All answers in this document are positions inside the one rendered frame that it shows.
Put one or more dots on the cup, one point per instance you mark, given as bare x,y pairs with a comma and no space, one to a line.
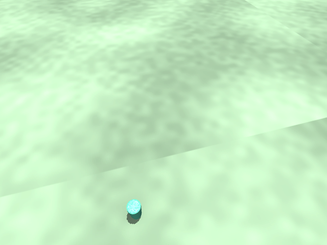
134,208

